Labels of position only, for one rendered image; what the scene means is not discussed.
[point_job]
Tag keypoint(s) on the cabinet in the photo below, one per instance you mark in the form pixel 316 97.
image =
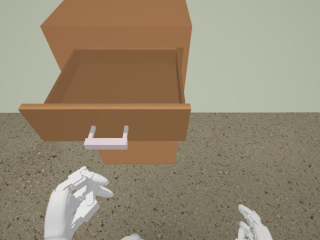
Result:
pixel 123 25

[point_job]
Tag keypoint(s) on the drawer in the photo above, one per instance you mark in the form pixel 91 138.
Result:
pixel 110 89

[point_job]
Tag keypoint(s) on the handle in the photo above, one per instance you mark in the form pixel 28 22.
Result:
pixel 92 143

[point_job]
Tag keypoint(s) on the robot left hand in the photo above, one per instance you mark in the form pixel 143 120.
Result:
pixel 59 219

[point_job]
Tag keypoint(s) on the robot right hand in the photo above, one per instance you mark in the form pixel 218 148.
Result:
pixel 259 231

